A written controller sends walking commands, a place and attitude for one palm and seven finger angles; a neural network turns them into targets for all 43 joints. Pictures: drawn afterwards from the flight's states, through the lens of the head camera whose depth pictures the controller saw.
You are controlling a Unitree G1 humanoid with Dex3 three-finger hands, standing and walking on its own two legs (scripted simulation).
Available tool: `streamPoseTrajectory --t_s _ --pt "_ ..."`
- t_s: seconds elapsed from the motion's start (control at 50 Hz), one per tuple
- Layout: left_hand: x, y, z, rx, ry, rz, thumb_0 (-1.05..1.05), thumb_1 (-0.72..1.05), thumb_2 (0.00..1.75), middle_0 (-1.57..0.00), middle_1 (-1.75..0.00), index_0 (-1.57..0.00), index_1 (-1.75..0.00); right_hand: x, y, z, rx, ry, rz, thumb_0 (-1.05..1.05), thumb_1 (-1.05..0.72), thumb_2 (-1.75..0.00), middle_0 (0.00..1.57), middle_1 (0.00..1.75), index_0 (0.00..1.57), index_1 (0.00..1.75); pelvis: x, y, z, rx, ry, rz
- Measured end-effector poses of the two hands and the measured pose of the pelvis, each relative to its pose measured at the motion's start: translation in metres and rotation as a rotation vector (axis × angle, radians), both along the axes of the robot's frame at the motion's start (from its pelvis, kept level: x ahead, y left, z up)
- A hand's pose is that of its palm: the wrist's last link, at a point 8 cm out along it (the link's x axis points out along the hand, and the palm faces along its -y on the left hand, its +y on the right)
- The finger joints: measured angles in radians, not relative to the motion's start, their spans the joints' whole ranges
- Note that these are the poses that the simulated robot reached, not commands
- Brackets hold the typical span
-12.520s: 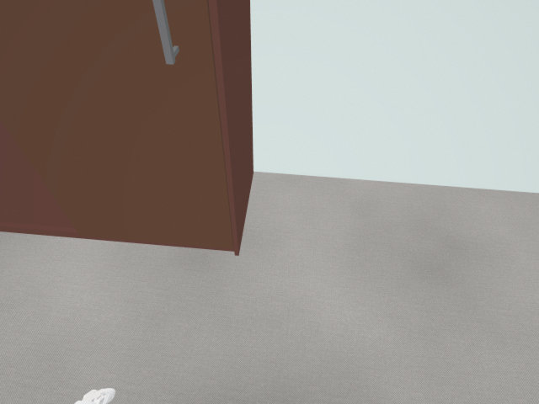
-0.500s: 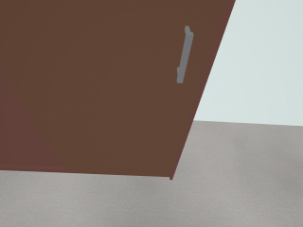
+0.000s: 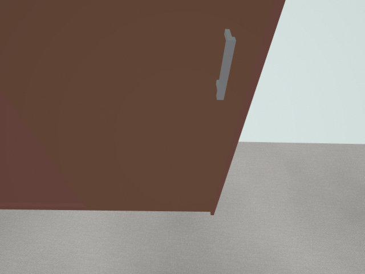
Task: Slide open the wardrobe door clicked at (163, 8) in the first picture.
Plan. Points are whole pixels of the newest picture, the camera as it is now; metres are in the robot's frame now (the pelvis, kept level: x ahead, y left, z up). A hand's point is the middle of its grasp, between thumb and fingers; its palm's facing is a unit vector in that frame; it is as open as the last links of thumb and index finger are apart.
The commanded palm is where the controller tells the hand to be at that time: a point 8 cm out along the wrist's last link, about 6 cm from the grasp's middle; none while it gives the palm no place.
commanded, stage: look again from close up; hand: right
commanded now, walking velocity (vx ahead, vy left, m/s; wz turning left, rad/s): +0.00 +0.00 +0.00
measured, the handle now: (223, 66) +0.53 -0.06 +0.20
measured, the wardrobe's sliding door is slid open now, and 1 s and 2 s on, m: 0.00 0.00 0.00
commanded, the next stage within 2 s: shuffle to correct the standing spot in 0.06 s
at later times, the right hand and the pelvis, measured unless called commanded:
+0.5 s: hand out of the picture +0.01 -0.15 -0.19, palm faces +0.04 +0.99 -0.16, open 7.4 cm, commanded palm none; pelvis +0.03 +0.01 -0.01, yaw +0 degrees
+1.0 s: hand out of the picture +0.05 -0.19 -0.17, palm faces +0.05 +0.96 -0.27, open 7.4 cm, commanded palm none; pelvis +0.03 +0.01 -0.01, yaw -1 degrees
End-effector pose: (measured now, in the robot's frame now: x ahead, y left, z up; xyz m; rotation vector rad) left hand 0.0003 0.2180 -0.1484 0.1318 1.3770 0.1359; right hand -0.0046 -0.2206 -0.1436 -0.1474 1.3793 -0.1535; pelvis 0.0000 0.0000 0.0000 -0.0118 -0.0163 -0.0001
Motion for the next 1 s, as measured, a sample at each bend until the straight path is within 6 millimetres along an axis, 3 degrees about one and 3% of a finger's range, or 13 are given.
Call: streamPoseTrajectory --t_s 0.28,0.54,0.76,0.9,1.0 --pt "0.003 0.004 -0.001 -0.001 0.011 -0.005 0.01 0.91 0.89 -0.20 -0.30 -0.20 -0.30 0.007 0.000 -0.001 -0.006 -0.003 -0.004 0.00 -0.90 -0.90 0.20 0.30 0.20 0.30 0.005 0.005 -0.001 0.000 0.004 -0.004" --pt "0.003 0.004 -0.010 -0.005 0.092 0.033 0.01 0.91 0.89 -0.20 -0.30 -0.20 -0.30 0.008 0.021 -0.018 0.037 0.082 -0.046 0.00 -0.90 -0.90 0.20 0.30 0.20 0.30 0.040 0.016 -0.015 0.011 0.025 -0.011" --pt "0.057 0.014 -0.003 0.043 0.044 0.005 0.02 0.93 0.89 -0.20 -0.30 -0.20 -0.30 0.024 0.030 -0.015 0.039 0.082 -0.088 0.00 -0.90 -0.90 0.20 0.30 0.20 0.30 0.053 0.015 -0.009 0.002 0.032 -0.035" --pt "0.075 0.023 0.006 0.037 -0.051 0.009 0.01 0.92 0.89 -0.20 -0.30 -0.20 -0.30 0.044 0.008 0.004 -0.032 0.002 -0.041 0.01 -0.91 -0.90 0.20 0.30 0.20 0.30 0.043 0.017 0.001 -0.019 0.019 -0.020" --pt "0.093 0.024 0.004 0.047 -0.157 -0.013 0.01 0.91 0.89 -0.20 -0.30 -0.20 -0.30 0.047 -0.011 0.005 -0.079 -0.087 -0.004 0.01 -0.91 -0.90 0.20 0.30 0.20 0.30 0.028 0.009 -0.008 -0.014 0.029 -0.016"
